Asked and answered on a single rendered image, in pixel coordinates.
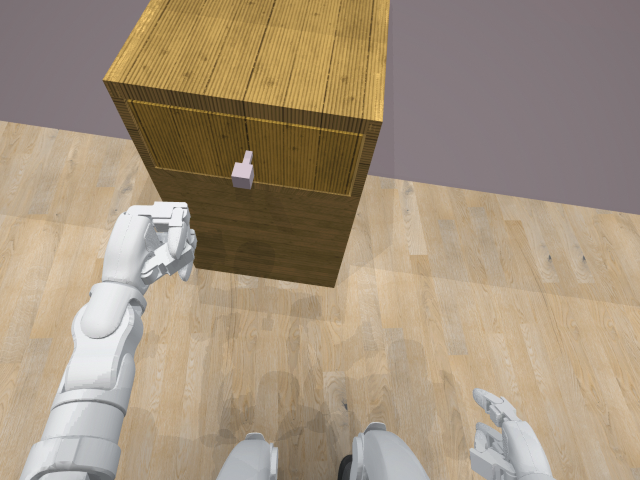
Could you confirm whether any drawer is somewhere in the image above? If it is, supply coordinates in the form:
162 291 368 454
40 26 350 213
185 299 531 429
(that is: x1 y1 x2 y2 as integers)
127 99 363 195

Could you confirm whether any left robot forearm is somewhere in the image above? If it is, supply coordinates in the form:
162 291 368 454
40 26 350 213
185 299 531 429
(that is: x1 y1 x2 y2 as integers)
19 281 147 480

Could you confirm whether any robot right thigh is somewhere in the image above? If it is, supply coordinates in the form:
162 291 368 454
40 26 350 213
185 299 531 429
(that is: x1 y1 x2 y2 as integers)
352 430 430 480

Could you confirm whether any cabinet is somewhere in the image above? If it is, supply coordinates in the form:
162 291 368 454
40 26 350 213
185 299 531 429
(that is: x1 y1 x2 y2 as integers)
103 0 390 288

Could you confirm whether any handle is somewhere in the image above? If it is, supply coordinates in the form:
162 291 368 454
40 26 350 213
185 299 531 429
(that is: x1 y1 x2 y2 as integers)
231 150 254 190

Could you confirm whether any robot left hand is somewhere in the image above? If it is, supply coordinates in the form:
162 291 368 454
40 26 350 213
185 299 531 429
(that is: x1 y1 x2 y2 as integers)
101 202 197 295

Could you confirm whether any robot right hand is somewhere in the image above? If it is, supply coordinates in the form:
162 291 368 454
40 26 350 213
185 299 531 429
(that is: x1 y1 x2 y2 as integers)
470 388 553 480

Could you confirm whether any left robot shin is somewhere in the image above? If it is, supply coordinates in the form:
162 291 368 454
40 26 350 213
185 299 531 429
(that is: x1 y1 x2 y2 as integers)
245 433 265 441

